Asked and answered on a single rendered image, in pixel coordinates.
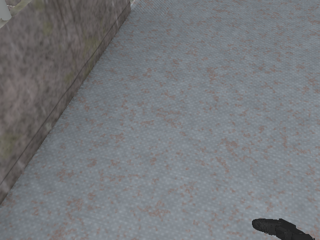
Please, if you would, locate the robot right hand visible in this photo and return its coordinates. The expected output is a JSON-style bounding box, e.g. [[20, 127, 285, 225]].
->
[[252, 218, 315, 240]]

